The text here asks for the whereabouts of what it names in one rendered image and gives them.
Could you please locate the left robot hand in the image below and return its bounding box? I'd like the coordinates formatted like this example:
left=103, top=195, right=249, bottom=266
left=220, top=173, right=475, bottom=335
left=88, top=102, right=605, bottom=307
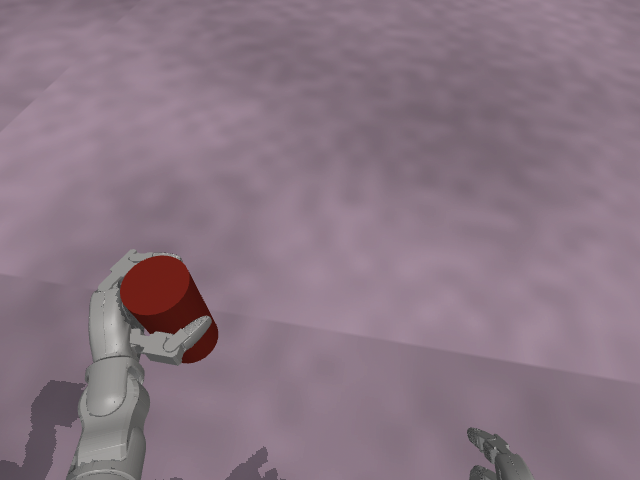
left=89, top=249, right=212, bottom=366

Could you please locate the right robot hand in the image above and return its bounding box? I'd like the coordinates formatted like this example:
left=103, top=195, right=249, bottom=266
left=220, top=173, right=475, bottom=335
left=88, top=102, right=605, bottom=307
left=467, top=428, right=535, bottom=480

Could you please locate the left robot arm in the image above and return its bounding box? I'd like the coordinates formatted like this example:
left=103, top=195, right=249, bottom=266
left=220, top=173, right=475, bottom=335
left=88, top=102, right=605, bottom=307
left=66, top=356, right=150, bottom=480

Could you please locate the can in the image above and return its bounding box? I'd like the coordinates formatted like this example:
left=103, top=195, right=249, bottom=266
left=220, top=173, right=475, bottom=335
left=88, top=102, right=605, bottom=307
left=120, top=256, right=218, bottom=363

